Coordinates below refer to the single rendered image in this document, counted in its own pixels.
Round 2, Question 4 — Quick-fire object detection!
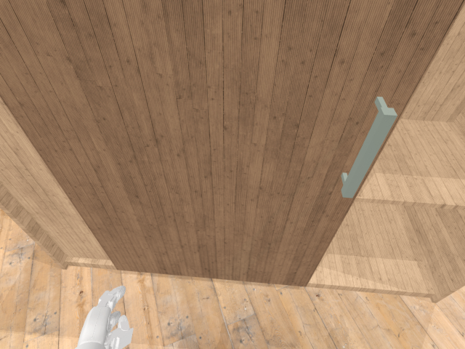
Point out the handle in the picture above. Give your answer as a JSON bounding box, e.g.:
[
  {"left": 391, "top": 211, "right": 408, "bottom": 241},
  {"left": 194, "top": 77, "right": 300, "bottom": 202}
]
[{"left": 341, "top": 97, "right": 397, "bottom": 198}]

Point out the left robot hand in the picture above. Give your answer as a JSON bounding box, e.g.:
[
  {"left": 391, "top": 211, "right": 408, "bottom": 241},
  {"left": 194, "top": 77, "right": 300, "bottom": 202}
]
[{"left": 77, "top": 286, "right": 134, "bottom": 349}]

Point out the wardrobe door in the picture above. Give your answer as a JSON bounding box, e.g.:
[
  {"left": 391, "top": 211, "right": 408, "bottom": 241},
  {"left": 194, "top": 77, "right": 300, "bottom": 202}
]
[
  {"left": 0, "top": 0, "right": 465, "bottom": 286},
  {"left": 0, "top": 98, "right": 110, "bottom": 260}
]

